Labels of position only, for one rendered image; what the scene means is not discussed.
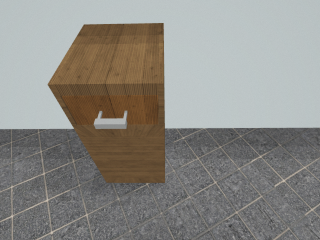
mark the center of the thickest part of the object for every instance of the cabinet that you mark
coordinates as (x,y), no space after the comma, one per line
(118,59)

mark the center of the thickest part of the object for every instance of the drawer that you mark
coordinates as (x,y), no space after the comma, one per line
(141,109)

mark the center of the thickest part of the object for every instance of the handle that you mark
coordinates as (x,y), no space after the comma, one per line
(111,123)

